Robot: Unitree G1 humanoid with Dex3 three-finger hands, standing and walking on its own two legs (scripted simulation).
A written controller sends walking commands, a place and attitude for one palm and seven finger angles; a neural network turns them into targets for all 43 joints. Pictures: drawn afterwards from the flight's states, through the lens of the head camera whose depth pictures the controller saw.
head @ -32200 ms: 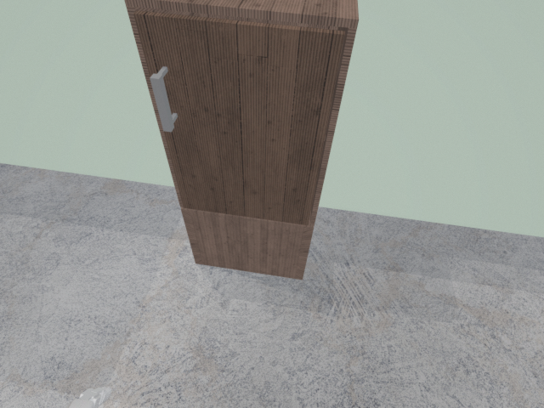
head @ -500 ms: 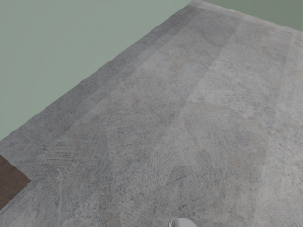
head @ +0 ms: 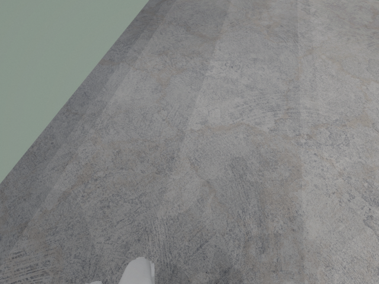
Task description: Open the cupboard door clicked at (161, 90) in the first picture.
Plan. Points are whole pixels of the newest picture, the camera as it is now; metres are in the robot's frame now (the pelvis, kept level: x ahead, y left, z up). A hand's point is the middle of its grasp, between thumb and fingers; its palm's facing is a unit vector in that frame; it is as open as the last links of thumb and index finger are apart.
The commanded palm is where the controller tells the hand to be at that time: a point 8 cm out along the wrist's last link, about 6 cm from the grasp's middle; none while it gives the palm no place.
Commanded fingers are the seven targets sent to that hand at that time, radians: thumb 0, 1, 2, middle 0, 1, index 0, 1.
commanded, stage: walk to a spot facing it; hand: left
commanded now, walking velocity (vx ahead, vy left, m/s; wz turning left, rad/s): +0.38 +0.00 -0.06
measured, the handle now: out of the picture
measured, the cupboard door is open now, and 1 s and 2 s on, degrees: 46 46 46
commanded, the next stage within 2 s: turn to face it in 0.44 s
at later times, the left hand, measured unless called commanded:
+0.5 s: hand (120, 247) +0.22 +0.19 -0.18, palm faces +0.02 -0.99 -0.15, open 7.4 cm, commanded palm none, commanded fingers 0.00 0.90 0.90 -0.20 -0.30 -0.20 -0.30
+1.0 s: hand (152, 148) +0.53 +0.14 -0.16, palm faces +0.12 -0.97 -0.19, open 7.2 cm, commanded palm none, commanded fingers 0.00 0.90 0.90 -0.20 -0.30 -0.20 -0.30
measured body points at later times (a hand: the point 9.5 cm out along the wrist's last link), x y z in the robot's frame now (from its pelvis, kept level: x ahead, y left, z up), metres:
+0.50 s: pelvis +0.27 +0.03 -0.01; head +0.29 +0.04 +0.44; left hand +0.22 +0.24 -0.17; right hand +0.33 -0.20 -0.15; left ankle +0.29 +0.11 -0.74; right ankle +0.16 -0.08 -0.63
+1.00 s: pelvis +0.42 -0.04 +0.00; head +0.46 -0.04 +0.44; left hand +0.52 +0.19 -0.15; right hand +0.45 -0.28 -0.16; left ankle +0.40 +0.09 -0.67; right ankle +0.45 -0.14 -0.74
